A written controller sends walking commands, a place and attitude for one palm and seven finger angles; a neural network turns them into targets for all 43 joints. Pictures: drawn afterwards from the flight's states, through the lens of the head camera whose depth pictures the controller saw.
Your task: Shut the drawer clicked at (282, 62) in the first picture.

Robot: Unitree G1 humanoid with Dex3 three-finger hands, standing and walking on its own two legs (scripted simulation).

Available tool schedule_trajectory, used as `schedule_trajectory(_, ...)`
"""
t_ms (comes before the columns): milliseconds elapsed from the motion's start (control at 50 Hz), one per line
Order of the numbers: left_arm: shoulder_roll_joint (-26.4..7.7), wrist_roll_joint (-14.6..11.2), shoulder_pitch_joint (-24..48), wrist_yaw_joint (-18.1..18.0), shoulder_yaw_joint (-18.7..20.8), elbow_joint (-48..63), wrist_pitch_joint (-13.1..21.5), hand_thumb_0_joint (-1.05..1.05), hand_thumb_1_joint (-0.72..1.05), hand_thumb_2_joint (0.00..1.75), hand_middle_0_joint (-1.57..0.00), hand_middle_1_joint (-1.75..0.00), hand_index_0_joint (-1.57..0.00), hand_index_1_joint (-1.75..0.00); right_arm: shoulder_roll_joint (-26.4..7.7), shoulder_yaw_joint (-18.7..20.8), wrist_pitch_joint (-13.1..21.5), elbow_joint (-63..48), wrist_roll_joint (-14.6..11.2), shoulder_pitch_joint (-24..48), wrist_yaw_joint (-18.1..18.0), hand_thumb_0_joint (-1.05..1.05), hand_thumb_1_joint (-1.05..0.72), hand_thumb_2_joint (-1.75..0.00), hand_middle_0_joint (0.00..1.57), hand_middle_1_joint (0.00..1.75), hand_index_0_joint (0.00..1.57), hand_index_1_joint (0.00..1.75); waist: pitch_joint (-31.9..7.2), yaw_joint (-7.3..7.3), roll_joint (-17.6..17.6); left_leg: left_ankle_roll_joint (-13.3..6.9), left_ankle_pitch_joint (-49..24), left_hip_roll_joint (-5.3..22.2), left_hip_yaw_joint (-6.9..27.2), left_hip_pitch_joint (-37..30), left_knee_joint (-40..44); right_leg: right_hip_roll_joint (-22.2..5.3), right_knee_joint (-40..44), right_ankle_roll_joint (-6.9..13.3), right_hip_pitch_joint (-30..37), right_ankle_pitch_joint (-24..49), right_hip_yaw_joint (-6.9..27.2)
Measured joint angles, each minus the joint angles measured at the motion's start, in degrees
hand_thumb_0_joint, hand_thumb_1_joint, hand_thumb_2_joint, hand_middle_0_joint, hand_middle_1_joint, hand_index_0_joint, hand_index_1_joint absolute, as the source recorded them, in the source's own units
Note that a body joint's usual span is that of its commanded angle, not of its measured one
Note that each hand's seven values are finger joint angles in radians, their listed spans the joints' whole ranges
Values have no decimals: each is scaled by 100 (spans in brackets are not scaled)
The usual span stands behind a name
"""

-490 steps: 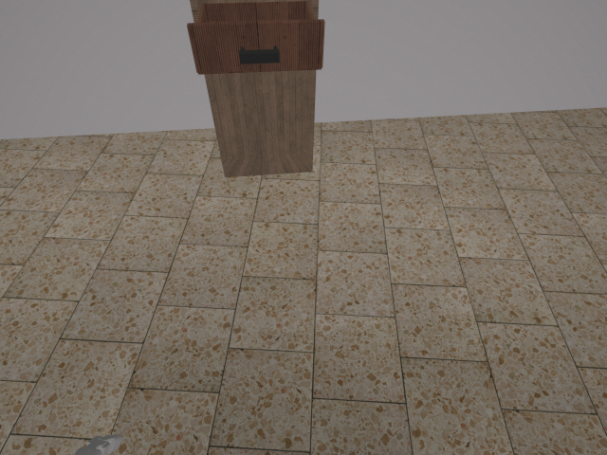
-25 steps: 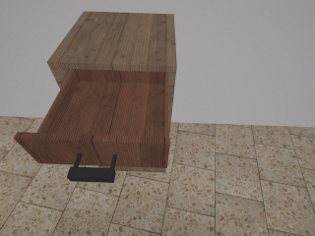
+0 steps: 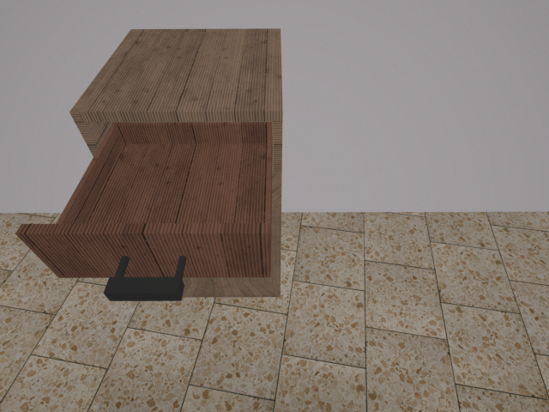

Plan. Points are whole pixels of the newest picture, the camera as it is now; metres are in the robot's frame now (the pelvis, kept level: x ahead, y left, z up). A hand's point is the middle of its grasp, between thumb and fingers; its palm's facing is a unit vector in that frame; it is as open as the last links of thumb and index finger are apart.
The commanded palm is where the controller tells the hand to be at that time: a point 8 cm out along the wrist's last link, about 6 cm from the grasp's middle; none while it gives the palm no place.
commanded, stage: come to a stop and stand still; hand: left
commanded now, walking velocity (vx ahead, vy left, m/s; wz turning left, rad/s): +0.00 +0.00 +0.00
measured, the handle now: (149, 275) +0.33 +0.23 -0.02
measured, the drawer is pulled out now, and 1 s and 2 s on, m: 0.30 0.30 0.30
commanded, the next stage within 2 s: look again from close up in 0.08 s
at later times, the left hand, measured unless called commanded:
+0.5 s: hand out of the picture -0.02 +0.18 -0.19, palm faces +0.05 -0.98 -0.17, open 7.3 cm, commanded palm none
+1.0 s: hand out of the picture -0.04 +0.19 -0.19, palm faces +0.05 -0.99 -0.15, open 7.4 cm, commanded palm none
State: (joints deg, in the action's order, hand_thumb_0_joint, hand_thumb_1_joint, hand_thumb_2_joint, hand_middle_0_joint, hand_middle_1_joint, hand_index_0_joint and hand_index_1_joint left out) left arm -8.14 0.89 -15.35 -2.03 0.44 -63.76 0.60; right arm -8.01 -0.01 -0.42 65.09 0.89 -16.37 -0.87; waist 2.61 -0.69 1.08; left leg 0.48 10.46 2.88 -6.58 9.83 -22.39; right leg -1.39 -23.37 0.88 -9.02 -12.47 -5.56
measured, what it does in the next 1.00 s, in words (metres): stands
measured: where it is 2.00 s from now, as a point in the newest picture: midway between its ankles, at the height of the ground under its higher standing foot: outside the picture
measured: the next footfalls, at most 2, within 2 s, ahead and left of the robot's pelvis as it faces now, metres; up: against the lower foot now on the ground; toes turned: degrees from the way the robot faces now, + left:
none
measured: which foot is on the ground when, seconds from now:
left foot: down 0.00-1.00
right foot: down 0.00-1.00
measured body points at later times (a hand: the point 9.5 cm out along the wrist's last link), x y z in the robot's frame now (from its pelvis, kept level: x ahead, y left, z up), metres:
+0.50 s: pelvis -0.02 +0.02 -0.01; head -0.03 +0.03 +0.44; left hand -0.02 +0.24 -0.17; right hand -0.01 -0.20 -0.16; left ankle +0.02 +0.12 -0.74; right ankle +0.00 -0.10 -0.74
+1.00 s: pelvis +0.01 +0.03 -0.01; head +0.01 +0.04 +0.44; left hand -0.04 +0.24 -0.17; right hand +0.00 -0.19 -0.16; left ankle +0.02 +0.12 -0.74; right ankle +0.01 -0.10 -0.74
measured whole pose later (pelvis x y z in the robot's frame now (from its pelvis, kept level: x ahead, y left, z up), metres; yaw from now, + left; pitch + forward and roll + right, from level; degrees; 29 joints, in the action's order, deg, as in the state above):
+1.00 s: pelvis +0.01 +0.03 -0.01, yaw +1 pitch -1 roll +0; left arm -8.0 1.6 -23.2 -1.4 -0.3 -63.0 0.9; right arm -7.5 0.1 0.0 63.7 0.9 -19.1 -0.1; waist -0.1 0.3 -1.5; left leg -2.2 14.7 0.2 -5.3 13.2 -28.6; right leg -3.5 -28.6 -0.5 -11.6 -16.0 -4.4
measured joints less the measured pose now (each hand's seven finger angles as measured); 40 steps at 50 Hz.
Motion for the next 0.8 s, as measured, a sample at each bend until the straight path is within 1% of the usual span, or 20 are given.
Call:
schedule_trajectory(180, 208, -7, -223, 3, -18, -116, 22, 1, 91, 90, -20, -30, -20, -30, 130, -13, 7, 112, -2, -177, -14, 0, -91, -90, 19, 30, 20, 30, 34, 15, 1, 24, -32, 31, 17, 62, 0, 32, 16, 33, -52, 33, -16)
schedule_trajectory(220, 258, 18, -257, -63, -81, -91, 92, 1, 91, 90, -20, -30, -20, -30, 105, -24, 5, 18, -15, -166, 26, 1, -91, -90, 19, 30, 20, 30, 79, 29, 67, 55, 120, 104, 108, 270, -328, 99, -49, 31, -146, 39, -32)
schedule_trajectory(260, 273, 10, -295, -78, -121, -52, 137, 1, 91, 90, -20, -30, -20, -30, 90, -9, 60, -150, -15, -152, 28, 1, -91, -90, 19, 30, 20, 30, 145, -29, 53, 13, 200, 103, 141, 369, -531, 91, -230, 33, -231, -17, -33)
schedule_trajectory(320, 242, -9, -321, -57, -141, -23, 89, 1, 91, 90, -20, -30, -20, -30, 84, 4, 106, -280, -21, -183, 7, 1, -91, -90, 19, 30, 20, 30, 71, -62, -28, -28, 277, 30, 167, 388, -695, 2, -470, 1, -262, -161, -53)
schedule_trajectory(400, 145, 25, -299, -51, -128, 88, 0, 1, 91, 90, -20, -30, -20, -30, 61, 5, 34, -356, 12, -172, 5, 1, -92, -90, 19, 30, 20, 30, -90, -20, -108, -91, 338, -42, 193, 442, -834, -82, -620, -56, -298, -239, -75)
schedule_trajectory(500, -21, 30, -311, -34, -71, 267, -20, 1, 92, 90, -20, -30, -20, -30, 3, 8, 11, -446, 19, -188, 32, 1, -93, -90, 19, 30, 20, 30, -224, 28, -200, -168, 301, -128, 198, 516, -816, -164, -611, -117, -362, -203, -81)
schedule_trajectory(640, -147, 33, -365, -16, -47, 346, -28, 1, 91, 90, -20, -30, -20, -30, -32, -12, 49, -464, 4, -177, 51, 1, -92, -90, 19, 30, 20, 30, -239, 68, -260, -253, 173, -230, 166, 463, -579, -246, -416, -193, -328, -75, -57)
schedule_trajectory(800, -107, 36, -484, 1, -85, 235, -11, 1, 91, 90, -20, -30, -20, -30, -48, -44, 56, -350, -15, -106, 67, 1, -92, -90, 20, 30, 20, 30, -170, 95, -246, -292, 118, -283, 115, 363, -407, -285, -273, -244, -258, -16, -11)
